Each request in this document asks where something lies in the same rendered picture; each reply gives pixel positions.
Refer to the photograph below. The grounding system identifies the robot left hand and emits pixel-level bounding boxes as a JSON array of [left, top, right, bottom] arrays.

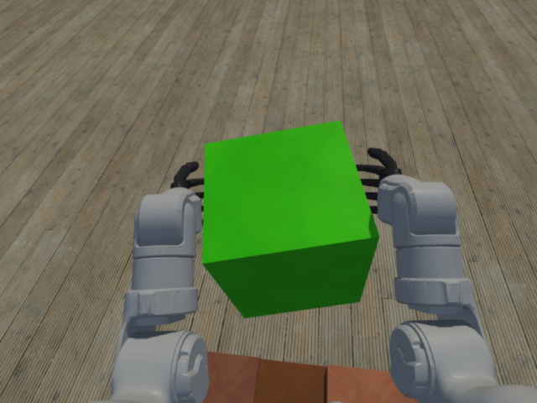
[[170, 161, 204, 225]]

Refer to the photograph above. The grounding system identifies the left robot forearm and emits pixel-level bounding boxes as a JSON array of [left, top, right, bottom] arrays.
[[111, 187, 203, 390]]

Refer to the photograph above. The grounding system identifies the left robot upper arm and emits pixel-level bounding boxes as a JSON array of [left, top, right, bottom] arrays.
[[87, 330, 209, 403]]

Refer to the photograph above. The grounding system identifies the carton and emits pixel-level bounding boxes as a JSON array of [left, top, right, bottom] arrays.
[[202, 120, 379, 318]]

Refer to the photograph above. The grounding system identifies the right robot forearm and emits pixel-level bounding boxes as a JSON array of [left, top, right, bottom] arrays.
[[377, 175, 495, 377]]

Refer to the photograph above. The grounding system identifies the robot right hand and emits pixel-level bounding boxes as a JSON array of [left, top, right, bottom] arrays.
[[356, 148, 402, 214]]

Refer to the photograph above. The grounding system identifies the right robot upper arm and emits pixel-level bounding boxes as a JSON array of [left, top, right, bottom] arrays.
[[389, 320, 537, 403]]

